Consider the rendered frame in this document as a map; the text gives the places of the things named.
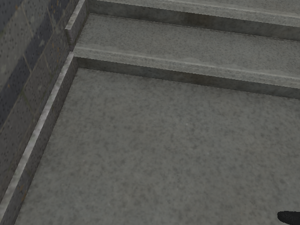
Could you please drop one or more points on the robot right hand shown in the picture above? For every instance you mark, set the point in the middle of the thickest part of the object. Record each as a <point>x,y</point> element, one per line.
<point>289,217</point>

